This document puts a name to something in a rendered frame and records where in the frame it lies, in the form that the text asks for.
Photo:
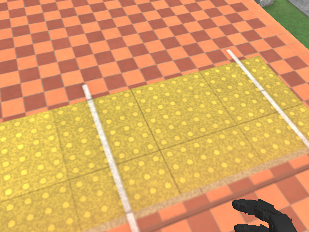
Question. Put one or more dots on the right robot hand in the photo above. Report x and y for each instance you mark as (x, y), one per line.
(277, 222)

